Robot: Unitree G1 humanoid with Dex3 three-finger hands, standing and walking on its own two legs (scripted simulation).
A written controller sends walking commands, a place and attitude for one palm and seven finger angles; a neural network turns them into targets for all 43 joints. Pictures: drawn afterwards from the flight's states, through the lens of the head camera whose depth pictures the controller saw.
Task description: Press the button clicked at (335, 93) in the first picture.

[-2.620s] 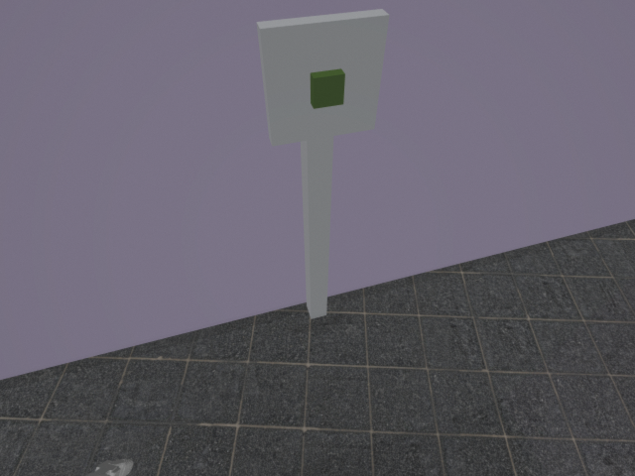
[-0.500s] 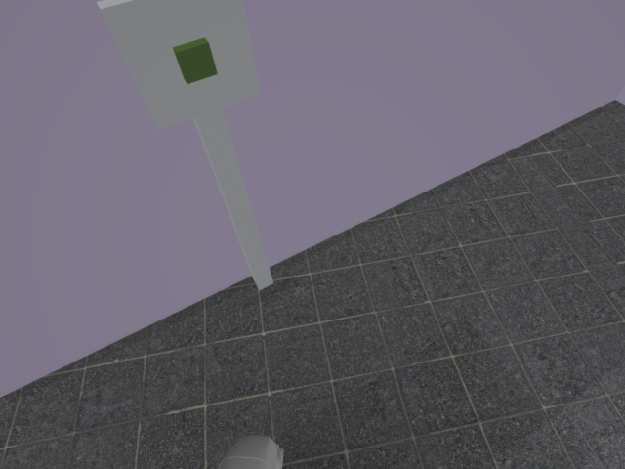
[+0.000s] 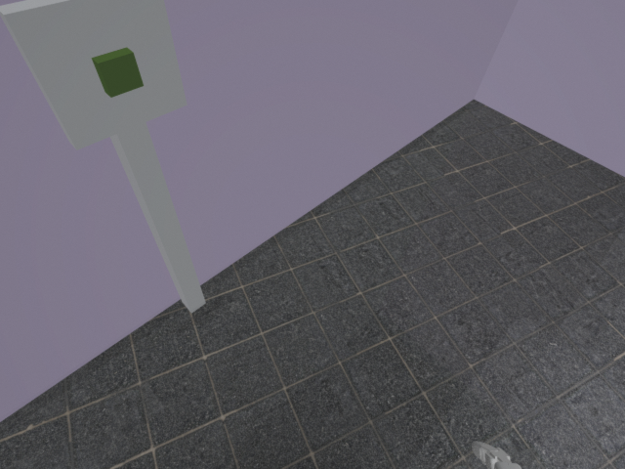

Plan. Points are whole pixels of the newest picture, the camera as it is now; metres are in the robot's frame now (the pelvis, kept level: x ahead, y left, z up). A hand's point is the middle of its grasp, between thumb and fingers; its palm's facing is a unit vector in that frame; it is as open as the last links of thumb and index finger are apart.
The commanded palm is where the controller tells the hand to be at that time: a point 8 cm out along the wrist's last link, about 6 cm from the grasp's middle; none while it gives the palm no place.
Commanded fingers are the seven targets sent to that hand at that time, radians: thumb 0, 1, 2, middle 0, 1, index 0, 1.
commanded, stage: walk to a spot facing it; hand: left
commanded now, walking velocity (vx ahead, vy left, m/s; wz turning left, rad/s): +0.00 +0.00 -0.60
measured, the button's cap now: (117, 71) +0.64 +0.40 +0.13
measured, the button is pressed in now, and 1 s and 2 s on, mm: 0 0 0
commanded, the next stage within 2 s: none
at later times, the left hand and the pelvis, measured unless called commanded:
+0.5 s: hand out of the picture +0.12 +0.19 -0.17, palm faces -0.35 -0.92 -0.16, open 7.4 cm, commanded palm none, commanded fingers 0.00 0.90 0.90 -0.20 -0.30 -0.20 -0.30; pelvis -0.03 +0.04 +0.00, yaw -21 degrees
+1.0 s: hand out of the picture +0.11 +0.12 -0.16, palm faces -0.52 -0.83 -0.21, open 7.4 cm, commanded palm none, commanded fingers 0.00 0.90 0.90 -0.20 -0.30 -0.20 -0.30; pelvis +0.02 -0.04 +0.01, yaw -37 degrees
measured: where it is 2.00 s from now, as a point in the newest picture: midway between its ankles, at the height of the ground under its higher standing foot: (361, 445)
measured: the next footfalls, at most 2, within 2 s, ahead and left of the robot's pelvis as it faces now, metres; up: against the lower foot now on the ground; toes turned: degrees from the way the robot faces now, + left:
left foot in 0.02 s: +0.03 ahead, +0.11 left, +0.00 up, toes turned -3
right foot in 0.64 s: -0.07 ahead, -0.10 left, +0.00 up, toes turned -33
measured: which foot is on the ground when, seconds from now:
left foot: up 0.00-0.00, down 0.02-0.64, up 0.66-1.00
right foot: down 0.00-0.02, up 0.04-0.62, down 0.64-1.00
